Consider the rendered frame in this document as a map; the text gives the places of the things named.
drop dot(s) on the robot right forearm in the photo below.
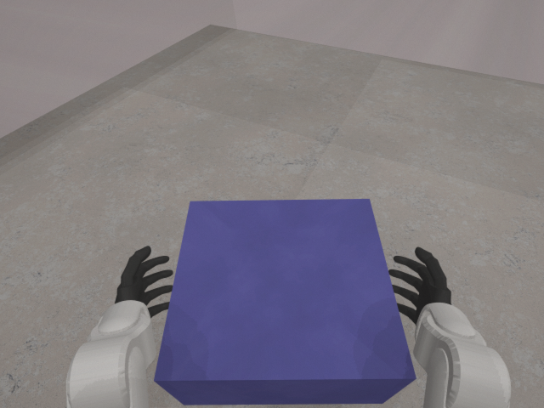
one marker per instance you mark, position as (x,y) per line
(461,371)

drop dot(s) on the robot left hand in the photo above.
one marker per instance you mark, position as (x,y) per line
(133,284)

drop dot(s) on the robot left forearm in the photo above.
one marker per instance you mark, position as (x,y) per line
(109,371)

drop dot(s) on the carton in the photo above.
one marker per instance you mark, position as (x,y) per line
(282,302)

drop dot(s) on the robot right hand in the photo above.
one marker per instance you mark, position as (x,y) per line
(432,288)

